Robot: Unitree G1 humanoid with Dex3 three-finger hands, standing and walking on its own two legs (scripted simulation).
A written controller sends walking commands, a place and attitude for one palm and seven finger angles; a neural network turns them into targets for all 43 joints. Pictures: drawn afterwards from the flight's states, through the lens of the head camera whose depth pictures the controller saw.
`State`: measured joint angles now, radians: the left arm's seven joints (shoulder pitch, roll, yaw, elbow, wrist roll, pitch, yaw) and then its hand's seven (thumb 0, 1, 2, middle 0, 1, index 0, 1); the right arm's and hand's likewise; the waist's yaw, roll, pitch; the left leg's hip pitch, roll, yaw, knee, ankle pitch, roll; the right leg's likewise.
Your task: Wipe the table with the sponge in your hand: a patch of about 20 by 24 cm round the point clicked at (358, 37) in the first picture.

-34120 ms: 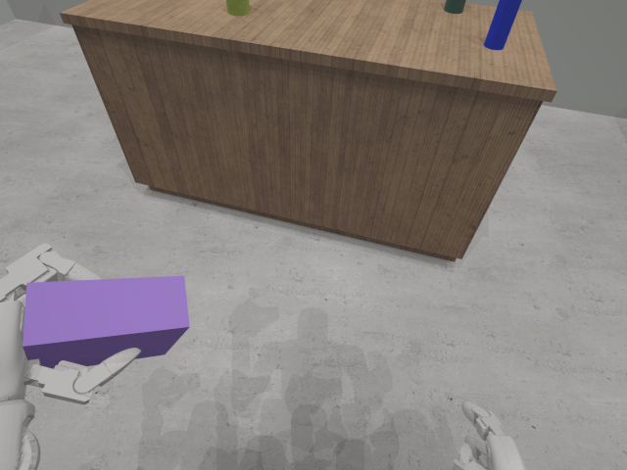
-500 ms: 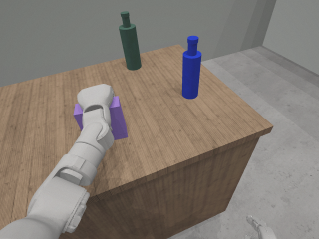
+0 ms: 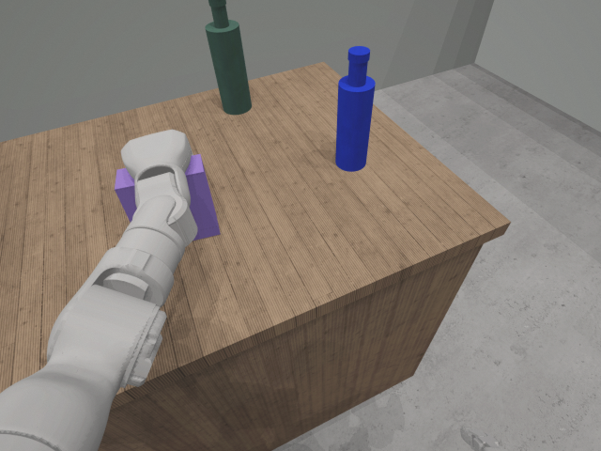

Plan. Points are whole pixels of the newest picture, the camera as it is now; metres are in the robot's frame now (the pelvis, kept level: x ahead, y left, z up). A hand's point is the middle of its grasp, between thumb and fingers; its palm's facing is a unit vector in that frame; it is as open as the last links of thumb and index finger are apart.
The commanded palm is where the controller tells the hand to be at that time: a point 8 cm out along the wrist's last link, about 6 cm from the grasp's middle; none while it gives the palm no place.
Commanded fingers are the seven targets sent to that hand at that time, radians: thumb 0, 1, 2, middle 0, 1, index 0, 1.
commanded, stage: wipe back along the third lane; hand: left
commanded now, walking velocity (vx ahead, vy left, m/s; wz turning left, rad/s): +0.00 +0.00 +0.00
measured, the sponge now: (175, 214) +0.45 +0.20 +0.08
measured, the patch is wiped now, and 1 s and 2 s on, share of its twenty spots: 0.80 0.80 0.85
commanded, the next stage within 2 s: slide back across to the middle lane in 1.62 s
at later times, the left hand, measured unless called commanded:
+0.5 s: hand (174, 198) +0.43 +0.18 +0.12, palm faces +0.05 -0.05 -1.00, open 9.5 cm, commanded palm +0.38 +0.16 +0.16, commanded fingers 0.00 0.10 1.30 -1.20 -1.60 -1.20 -1.60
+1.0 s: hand (190, 227) +0.38 +0.15 +0.12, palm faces +0.10 -0.10 -0.99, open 9.4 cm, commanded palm +0.33 +0.14 +0.16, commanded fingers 0.00 0.10 1.30 -1.20 -1.60 -1.20 -1.60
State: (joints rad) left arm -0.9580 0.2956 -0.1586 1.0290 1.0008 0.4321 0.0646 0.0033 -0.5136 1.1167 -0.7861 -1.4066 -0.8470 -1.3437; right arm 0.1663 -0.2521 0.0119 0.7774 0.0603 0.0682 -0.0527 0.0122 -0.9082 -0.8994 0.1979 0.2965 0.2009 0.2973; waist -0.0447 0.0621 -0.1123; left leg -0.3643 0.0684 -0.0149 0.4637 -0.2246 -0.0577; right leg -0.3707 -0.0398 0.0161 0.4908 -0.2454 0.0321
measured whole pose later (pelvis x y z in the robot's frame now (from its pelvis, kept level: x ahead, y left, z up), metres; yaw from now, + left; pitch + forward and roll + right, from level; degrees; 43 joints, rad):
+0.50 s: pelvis +0.03 +0.01 +0.00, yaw +1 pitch +5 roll +0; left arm -0.73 0.19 -0.34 0.68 0.96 0.60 0.09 -0.01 -0.45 1.11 -0.71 -1.49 -0.77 -1.43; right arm 0.06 -0.25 0.00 0.74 0.08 0.11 0.01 0.01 -0.91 -0.90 0.20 0.30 0.20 0.30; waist 0.05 0.08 -0.15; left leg -0.30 0.05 -0.02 0.48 -0.28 -0.05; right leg -0.28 -0.06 0.01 0.48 -0.29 0.04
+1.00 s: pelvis +0.02 +0.00 +0.00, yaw +1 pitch +1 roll +0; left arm -0.46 0.19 -0.45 0.22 1.01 0.68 0.01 0.03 -0.45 1.10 -0.71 -1.49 -0.77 -1.43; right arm -0.01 -0.24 0.03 0.67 0.08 0.18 0.06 0.02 -0.91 -0.90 0.19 0.30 0.19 0.30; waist 0.08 0.09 -0.12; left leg -0.23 0.06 -0.03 0.51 -0.30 -0.06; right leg -0.23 -0.05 0.00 0.53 -0.33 0.03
